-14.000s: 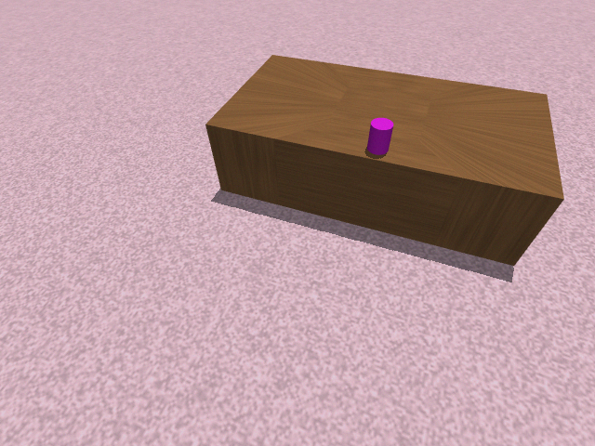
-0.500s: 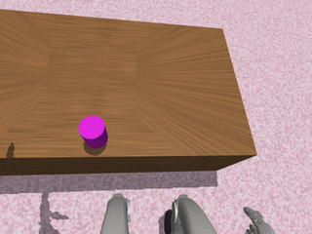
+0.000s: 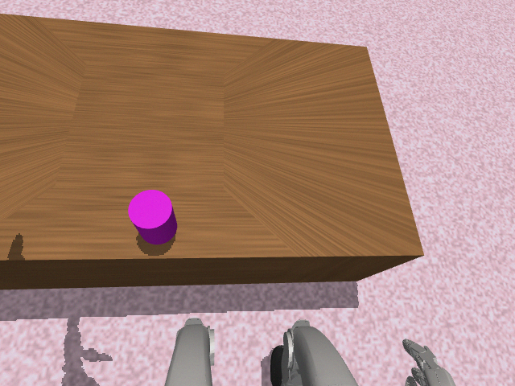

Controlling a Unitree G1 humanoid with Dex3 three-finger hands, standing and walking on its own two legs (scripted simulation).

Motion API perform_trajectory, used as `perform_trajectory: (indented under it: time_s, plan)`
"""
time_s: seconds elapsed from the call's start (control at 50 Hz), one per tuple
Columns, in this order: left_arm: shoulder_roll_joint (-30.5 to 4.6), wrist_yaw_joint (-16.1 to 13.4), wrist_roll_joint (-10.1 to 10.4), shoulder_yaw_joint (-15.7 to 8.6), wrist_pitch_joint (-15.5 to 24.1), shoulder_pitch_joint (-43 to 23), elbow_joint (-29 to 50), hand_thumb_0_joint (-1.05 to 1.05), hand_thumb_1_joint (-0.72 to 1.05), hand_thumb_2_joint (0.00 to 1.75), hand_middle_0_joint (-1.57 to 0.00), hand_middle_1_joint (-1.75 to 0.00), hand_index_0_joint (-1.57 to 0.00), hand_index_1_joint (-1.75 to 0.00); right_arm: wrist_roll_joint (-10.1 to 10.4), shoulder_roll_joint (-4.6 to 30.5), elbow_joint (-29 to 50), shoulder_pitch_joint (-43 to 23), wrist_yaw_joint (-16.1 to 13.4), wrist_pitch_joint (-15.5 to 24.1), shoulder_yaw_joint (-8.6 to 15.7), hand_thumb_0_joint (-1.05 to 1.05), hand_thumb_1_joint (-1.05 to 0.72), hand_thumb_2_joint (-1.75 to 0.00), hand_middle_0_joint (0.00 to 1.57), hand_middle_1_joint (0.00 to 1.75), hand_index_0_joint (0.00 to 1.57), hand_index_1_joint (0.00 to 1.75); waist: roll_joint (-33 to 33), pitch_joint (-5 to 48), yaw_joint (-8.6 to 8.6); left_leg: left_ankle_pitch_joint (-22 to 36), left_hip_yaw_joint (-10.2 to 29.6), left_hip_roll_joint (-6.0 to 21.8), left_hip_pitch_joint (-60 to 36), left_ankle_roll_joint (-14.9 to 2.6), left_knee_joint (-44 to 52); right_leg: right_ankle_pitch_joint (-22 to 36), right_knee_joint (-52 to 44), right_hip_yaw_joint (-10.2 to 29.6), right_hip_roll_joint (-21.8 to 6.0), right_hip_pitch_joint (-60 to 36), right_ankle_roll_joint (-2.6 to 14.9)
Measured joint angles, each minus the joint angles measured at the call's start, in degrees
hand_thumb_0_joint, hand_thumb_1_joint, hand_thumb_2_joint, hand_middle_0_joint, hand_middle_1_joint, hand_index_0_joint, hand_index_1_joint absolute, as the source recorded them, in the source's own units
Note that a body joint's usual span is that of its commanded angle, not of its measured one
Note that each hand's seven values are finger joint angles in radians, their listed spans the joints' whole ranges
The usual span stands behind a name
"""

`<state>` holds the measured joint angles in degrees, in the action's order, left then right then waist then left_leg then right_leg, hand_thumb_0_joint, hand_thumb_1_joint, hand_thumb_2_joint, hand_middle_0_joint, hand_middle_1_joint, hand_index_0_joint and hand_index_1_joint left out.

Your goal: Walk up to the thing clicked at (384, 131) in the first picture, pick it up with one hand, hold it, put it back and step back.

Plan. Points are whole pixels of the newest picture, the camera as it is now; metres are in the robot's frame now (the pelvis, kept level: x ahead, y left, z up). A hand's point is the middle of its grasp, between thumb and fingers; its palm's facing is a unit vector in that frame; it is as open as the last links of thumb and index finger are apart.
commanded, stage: go down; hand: left
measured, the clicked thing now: (154, 218) +0.44 +0.20 -0.22
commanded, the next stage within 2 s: approach in 0.62 s
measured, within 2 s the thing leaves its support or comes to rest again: neither
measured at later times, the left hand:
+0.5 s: hand out of the picture +0.38 +0.40 +0.08, palm faces +0.20 -0.98 +0.05, open 17.0 cm
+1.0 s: hand out of the picture +0.38 +0.39 +0.02, palm faces +0.18 -0.98 +0.05, open 17.6 cm
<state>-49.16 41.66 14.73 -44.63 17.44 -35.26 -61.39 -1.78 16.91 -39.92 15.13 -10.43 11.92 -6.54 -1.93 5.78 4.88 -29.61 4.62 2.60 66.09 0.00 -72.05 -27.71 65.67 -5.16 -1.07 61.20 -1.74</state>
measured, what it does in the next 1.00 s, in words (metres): stands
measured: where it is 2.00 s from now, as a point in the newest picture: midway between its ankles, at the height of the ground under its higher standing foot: outside the picture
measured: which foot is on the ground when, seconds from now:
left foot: down 0.00-1.00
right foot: down 0.00-1.00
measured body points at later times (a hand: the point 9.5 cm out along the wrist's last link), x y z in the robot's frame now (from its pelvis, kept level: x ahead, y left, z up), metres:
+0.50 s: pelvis +0.00 +0.00 +0.00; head +0.15 +0.06 +0.42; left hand +0.37 +0.46 +0.07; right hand +0.11 -0.27 -0.09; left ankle +0.03 +0.11 -0.63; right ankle +0.03 -0.15 -0.63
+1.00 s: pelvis +0.00 +0.00 -0.02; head +0.16 +0.06 +0.40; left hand +0.37 +0.44 +0.02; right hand +0.10 -0.28 -0.11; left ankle +0.03 +0.11 -0.63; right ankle +0.03 -0.15 -0.63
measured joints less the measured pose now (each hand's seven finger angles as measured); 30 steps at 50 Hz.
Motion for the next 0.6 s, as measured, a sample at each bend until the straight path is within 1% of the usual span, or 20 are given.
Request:
perform_trajectory:
  time_s: [0.08,0.16,0.28,0.42,0.48,0.6]
  plan:
    - [-0.2,-0.5,-0.6,-0.1,-0.3,-0.6,-0.1,-0.02,-0.39,0.02,-0.04,-0.01,-0.04,-0.01,-0.1,-0.1,0.1,-0.2,-0.1,-0.1,-0.1,0.01,-0.91,-0.90,0.21,0.30,0.21,0.30,-0.1,0.1,0.34,-0.1,0.0,0.1,-0.1,0.03,0.0,-0.1,0.0,0.0,0.1,0.0,0.03]
    - [-0.8,-0.8,-0.8,-0.7,-0.8,-0.1,-0.4,-0.01,-0.38,0.02,-0.04,-0.01,-0.04,-0.01,-0.1,-0.1,0.3,-0.1,-0.1,-0.2,-0.1,0.01,-0.91,-0.90,0.21,0.30,0.21,0.30,0.2,0.3,0.52,-0.3,-0.1,0.2,-0.3,0.03,0.1,-0.1,-0.2,0.2,0.2,-0.2,0.02]
    - [-0.9,-0.6,-0.2,-0.8,-0.6,1.3,-0.9,-0.01,-0.38,0.02,-0.04,-0.01,-0.04,-0.01,-0.1,-0.1,0.2,0.3,0.1,-0.4,-0.1,0.01,-0.92,-0.90,0.21,0.30,0.21,0.30,0.6,0.2,0.14,-0.2,-0.4,0.2,-0.8,-0.06,0.6,-0.1,-0.5,0.4,0.2,-0.6,-0.07]
    - [0.4,-0.2,0.2,-0.6,0.1,1.0,-0.1,-0.01,-0.38,0.02,-0.04,-0.01,-0.04,-0.01,-0.1,-0.1,-0.2,0.2,0.2,-0.2,0.1,0.01,-0.91,-0.90,0.21,0.30,0.21,0.30,0.1,0.0,-0.37,-0.1,-0.2,0.0,-0.6,0.08,0.4,-0.2,0.0,0.2,0.0,-0.4,0.03]
    - [0.3,-0.3,-0.1,-0.4,0.2,-0.2,-0.3,-0.01,-0.39,0.02,-0.04,-0.02,-0.04,-0.01,-0.2,-0.1,-0.2,-0.2,0.1,-0.1,0.1,0.01,-0.91,-0.90,0.21,0.30,0.21,0.30,-0.1,0.0,-0.19,-0.1,0.0,-0.1,-0.3,0.18,0.1,-0.3,0.3,0.1,0.0,-0.1,0.14]
    - [-1.1,-0.6,-1.1,-0.7,-0.4,-1.5,-0.8,-0.01,-0.39,0.02,-0.04,-0.02,-0.04,-0.01,-0.3,0.1,0.5,-0.6,0.1,-0.3,-0.1,0.01,-0.91,-0.90,0.21,0.30,0.21,0.30,-0.2,-0.1,0.55,0.1,0.2,0.1,0.2,0.35,-0.2,-0.1,0.5,-0.1,0.1,0.4,0.31]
